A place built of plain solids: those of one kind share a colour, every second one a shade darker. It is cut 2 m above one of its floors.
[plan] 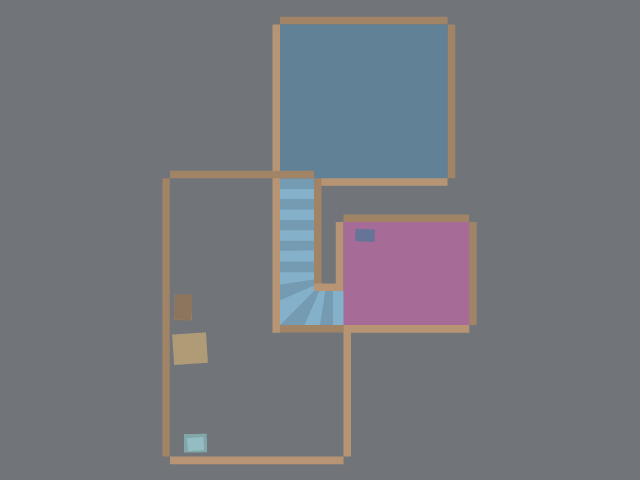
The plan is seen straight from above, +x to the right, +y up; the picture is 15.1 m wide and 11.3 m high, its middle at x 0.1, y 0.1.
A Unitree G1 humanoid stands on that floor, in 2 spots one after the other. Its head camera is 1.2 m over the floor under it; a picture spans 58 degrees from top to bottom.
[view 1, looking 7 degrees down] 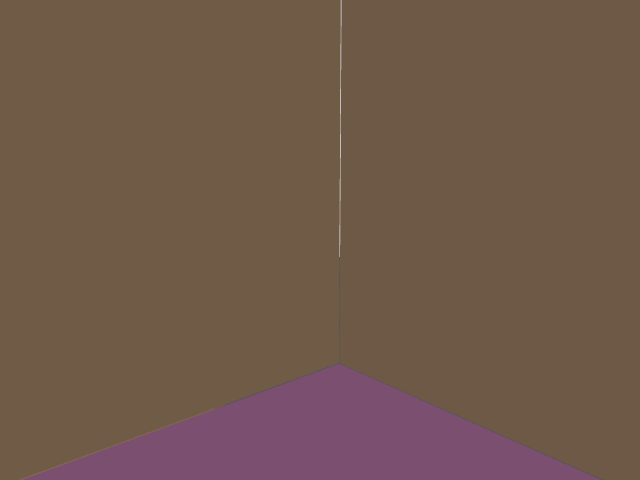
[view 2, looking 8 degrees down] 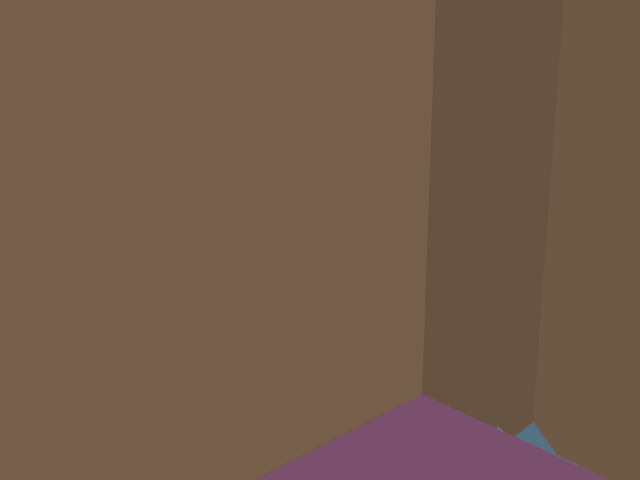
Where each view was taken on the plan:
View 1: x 1.65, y -1.53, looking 49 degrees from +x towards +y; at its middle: wall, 2.75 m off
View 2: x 2.57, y -0.51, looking -130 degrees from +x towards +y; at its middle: wall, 1.83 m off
